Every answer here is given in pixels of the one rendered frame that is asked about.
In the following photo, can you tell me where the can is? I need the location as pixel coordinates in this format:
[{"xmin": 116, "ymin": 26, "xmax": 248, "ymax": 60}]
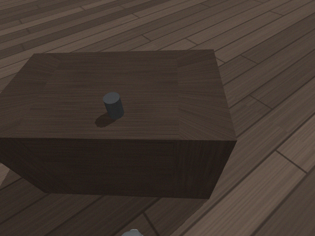
[{"xmin": 103, "ymin": 92, "xmax": 124, "ymax": 119}]

